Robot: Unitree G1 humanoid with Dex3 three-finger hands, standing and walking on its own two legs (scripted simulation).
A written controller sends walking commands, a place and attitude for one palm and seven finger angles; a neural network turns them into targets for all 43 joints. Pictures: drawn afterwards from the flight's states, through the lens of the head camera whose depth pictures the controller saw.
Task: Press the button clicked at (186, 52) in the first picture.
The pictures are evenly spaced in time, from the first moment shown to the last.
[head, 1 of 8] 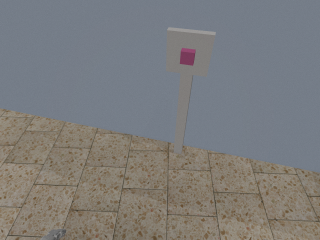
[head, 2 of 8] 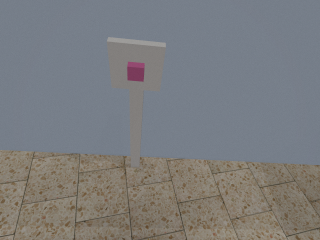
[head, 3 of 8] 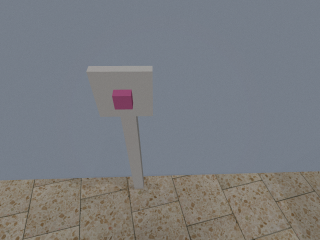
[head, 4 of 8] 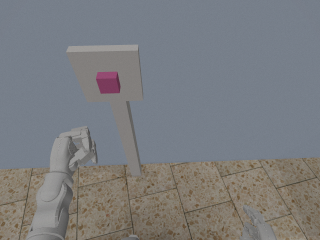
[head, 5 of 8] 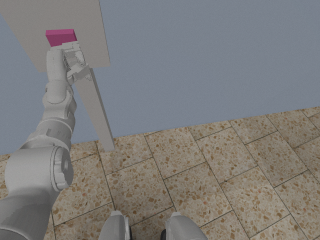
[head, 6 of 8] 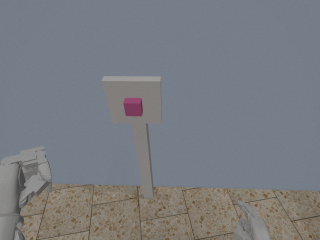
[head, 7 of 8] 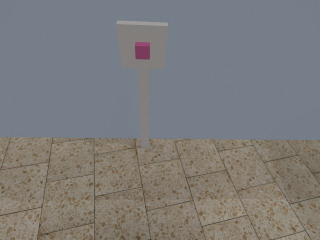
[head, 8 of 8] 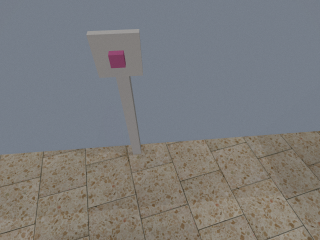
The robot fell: no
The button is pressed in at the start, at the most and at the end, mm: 0 14 0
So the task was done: yes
